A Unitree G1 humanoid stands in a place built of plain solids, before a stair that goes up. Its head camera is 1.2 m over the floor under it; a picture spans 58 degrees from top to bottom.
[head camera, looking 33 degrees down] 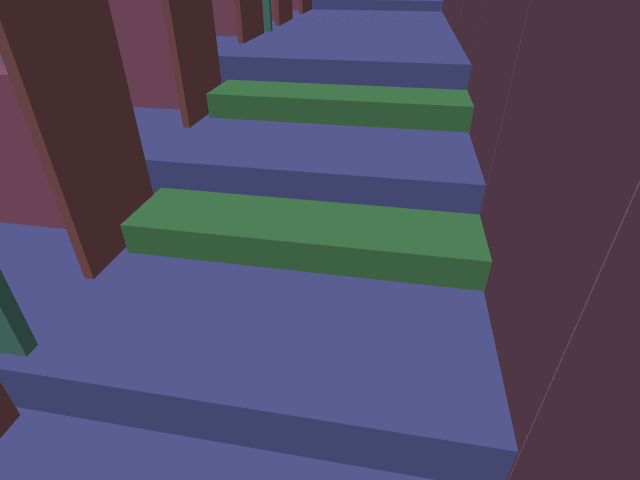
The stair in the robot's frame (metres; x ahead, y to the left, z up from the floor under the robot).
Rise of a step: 0.13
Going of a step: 0.48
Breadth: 1.41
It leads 10 degrees to the right of straight ahead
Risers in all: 5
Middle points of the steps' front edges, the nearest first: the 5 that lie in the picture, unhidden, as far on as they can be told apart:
0.73 0.21 0.19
1.34 0.10 0.32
1.68 0.04 0.45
2.29 -0.07 0.58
2.62 -0.13 0.72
